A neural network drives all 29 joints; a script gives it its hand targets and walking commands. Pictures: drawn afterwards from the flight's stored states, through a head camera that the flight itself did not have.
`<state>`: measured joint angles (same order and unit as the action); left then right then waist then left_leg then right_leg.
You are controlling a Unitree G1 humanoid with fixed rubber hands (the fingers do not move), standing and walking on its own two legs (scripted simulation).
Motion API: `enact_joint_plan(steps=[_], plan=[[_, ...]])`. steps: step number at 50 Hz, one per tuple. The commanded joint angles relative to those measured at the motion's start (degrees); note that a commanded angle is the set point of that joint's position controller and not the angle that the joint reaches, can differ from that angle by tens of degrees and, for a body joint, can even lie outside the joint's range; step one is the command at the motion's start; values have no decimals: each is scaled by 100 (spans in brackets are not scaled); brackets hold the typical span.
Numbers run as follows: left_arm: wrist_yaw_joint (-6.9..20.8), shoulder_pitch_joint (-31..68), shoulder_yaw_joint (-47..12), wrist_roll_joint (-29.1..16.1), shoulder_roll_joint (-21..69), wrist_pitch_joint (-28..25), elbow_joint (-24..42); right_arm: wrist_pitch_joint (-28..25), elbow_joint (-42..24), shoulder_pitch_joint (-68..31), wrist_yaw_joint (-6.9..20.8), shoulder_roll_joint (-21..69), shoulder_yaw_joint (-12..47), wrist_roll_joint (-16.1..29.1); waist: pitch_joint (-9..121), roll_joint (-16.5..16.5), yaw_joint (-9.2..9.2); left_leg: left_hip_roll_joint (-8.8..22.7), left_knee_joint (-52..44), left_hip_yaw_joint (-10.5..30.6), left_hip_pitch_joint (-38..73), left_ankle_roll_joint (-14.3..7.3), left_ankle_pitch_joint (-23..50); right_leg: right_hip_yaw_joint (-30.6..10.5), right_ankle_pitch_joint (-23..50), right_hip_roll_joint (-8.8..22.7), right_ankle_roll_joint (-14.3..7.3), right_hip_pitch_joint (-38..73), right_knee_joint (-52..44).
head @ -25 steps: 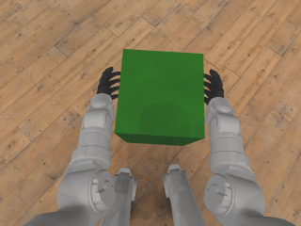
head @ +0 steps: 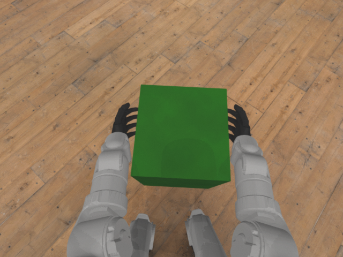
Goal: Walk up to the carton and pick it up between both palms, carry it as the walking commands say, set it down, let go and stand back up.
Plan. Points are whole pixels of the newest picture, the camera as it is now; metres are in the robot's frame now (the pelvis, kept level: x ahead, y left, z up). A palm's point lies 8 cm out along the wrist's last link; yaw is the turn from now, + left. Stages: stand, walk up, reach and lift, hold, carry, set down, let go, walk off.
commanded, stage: reach and lift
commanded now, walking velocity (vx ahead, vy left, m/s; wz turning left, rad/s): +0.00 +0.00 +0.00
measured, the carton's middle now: (179, 144) +0.41 -0.03 -0.11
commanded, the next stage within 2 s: none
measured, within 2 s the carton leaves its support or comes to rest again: neither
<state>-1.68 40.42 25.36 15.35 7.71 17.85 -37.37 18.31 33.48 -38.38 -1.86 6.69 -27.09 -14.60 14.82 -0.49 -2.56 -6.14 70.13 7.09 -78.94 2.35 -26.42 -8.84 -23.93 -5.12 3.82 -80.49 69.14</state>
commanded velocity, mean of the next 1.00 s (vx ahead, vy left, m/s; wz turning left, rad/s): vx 0.00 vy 0.00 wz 0.00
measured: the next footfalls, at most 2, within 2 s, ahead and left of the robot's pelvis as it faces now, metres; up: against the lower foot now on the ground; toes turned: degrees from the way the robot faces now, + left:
none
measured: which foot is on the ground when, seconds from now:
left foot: down 0.00-1.00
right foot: down 0.00-1.00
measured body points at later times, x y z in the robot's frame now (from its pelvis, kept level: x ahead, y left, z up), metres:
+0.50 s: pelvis +0.02 +0.00 +0.07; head +0.16 +0.00 +0.50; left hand +0.40 +0.12 +0.01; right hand +0.38 -0.18 +0.02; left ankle +0.04 +0.13 -0.61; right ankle +0.06 -0.14 -0.61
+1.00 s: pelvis +0.03 +0.00 +0.11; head +0.10 +0.01 +0.56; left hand +0.38 +0.12 +0.09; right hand +0.36 -0.17 +0.10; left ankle +0.04 +0.13 -0.61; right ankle +0.06 -0.14 -0.61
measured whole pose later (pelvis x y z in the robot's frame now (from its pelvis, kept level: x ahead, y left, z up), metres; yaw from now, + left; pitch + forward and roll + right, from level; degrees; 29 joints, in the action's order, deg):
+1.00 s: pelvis +0.03 +0.00 +0.11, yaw +0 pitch +14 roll +0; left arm 1.2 24.2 21.9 19.3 11.7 23.3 -28.4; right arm 23.7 24.7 -22.2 0.0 10.9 -23.0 -18.0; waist 7.2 0.4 -3.0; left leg -3.4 35.5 8.9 -34.3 1.1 -15.3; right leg -9.0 -12.6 -2.9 2.4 -35.2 33.5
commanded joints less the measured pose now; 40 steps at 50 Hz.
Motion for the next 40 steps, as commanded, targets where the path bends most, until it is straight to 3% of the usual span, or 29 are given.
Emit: enact_joint_plan(steps=[1,3,6,7,8,10,11,13,17,18,19,20,21,22,25,29,30,31,32,35,36,37,38,39,40], plan=[[1255,2849,-3126,-611,5527,-74,-515,60,822,-2868,1500,5575,3093,634,3459,-88,-94,-352,-1130,-741,2438,-48,1439,991,1463,-343,-144,2686,-943],[1270,2693,-3156,-634,5601,-86,-565,-2,635,-2920,1516,5469,3188,679,3372,-188,-99,-345,-1243,-745,2485,-56,1530,950,1600,-308,-164,2820,-1057],[1281,2583,-3066,-579,5573,-140,-524,-12,645,-2777,1532,5585,3234,656,3171,-68,-44,-314,-1469,-719,2636,-99,1677,914,1814,-325,-164,3020,-1283],[1290,2576,-3151,-557,5548,-156,-491,-31,597,-2720,1542,5709,3304,619,3228,53,-51,-310,-1495,-714,2685,-85,1786,874,1851,-317,-152,2988,-1366],[1285,2538,-3263,-607,5604,-168,-343,-39,550,-2551,1547,5710,3350,703,3393,-71,-31,-302,-1496,-677,2754,-85,1858,872,1947,-317,-162,3211,-1310],[1287,2526,-3522,-777,5615,-242,-72,-57,539,-2391,1543,5849,3448,761,3601,17,-71,-280,-1576,-627,3051,-65,2274,855,2387,-317,-166,3515,-1363],[1285,2403,-3530,-739,5570,-249,-39,-92,429,-2258,1541,5884,3586,770,3566,-86,-5,-321,-1632,-674,3053,-58,2391,809,2573,-301,-189,3563,-1449],[1301,2103,-3592,-719,5652,-236,-108,-107,236,-2210,1541,5825,3675,754,3607,26,-20,-267,-1723,-617,3465,-71,2622,806,2624,-297,-157,3684,-1642],[1368,1732,-3544,-647,5633,-202,-93,-89,131,-1870,1539,5797,3783,690,3342,100,-37,-265,-2050,-546,3506,-75,2587,769,2721,-290,-151,4062,-1949],[1358,1845,-3622,-654,5620,-239,58,-87,186,-1847,1542,5823,3771,707,3234,-114,10,-280,-2112,-574,3505,-92,2599,722,2799,-259,-178,4109,-1964],[1364,1638,-3597,-655,5599,-208,-51,-71,225,-1695,1539,5779,3747,689,3113,-17,-25,-220,-2207,-525,3704,-110,2717,728,2921,-246,-173,4166,-2060],[1380,1718,-3745,-703,5605,-208,104,-85,104,-1666,1533,5873,3870,759,3159,-64,21,-242,-2255,-527,3790,-75,2747,704,2937,-243,-166,4334,-2139],[1415,1656,-3660,-694,5534,-184,33,-27,230,-1534,1528,5756,3750,632,2982,149,-66,-208,-2320,-514,3717,-107,2557,758,2782,-254,-167,4288,-2219],[1412,1778,-3590,-651,5484,-198,134,-15,412,-1488,1530,5784,3575,550,2712,33,-111,-229,-2436,-521,3720,-95,2377,768,2525,-256,-198,4266,-2300],[1447,1683,-3527,-532,5470,-147,55,-8,173,-1685,1554,5744,3639,571,2530,-44,18,-202,-2640,-524,3869,-147,2184,668,2407,-200,-216,4408,-2556],[1497,1763,-3481,-468,5588,-12,72,120,269,-1644,1616,5687,3471,490,2261,-50,-135,-165,-2863,-506,4077,-112,1875,693,2013,-184,-229,4688,-2831],[1500,1645,-3445,-444,5611,13,3,134,188,-1820,1635,5809,3602,556,2247,-67,32,-166,-2928,-468,4206,-157,1835,728,2002,-174,-225,4723,-2811],[1525,1569,-3454,-429,5653,61,38,183,-7,-1787,1656,5691,3630,550,2302,44,-35,-172,-3030,-468,4449,-160,1911,741,2050,-198,-190,4806,-2927],[1540,1696,-3531,-484,5648,70,109,189,-83,-1855,1683,5673,3709,652,2332,-70,-22,-158,-3046,-472,4515,-182,2086,713,2209,-170,-208,4831,-2941],[1568,1513,-3567,-465,5729,166,179,289,83,-1484,1725,5831,3615,499,2254,-31,-103,-156,-3265,-457,4834,-125,2184,789,2252,-211,-225,5115,-3138],[1568,1558,-3603,-504,5653,185,178,289,-4,-1573,1749,5809,3726,574,2385,43,-35,-130,-3270,-417,4920,-148,2283,769,2321,-190,-213,5244,-3166],[1561,1539,-3648,-537,5758,209,327,344,-14,-1463,1760,5789,3672,558,2315,-196,-49,-117,-3378,-372,5023,-155,2245,764,2301,-172,-250,5235,-3184],[1556,1542,-3706,-572,5744,246,372,354,44,-1314,1755,5726,3592,517,2191,-42,-195,-85,-3401,-361,5134,-133,2291,763,2299,-183,-271,5317,-3257],[1567,1406,-3592,-491,5736,255,303,368,-57,-1491,1767,5709,3647,534,2164,-116,-43,-123,-3465,-413,5118,-128,2178,746,2216,-179,-254,5360,-3285],[1565,1309,-3685,-550,5705,291,378,395,-80,-1380,1766,5717,3689,592,2090,-71,-38,-70,-3572,-338,5311,-157,2220,746,2247,-167,-263,5505,-3384]])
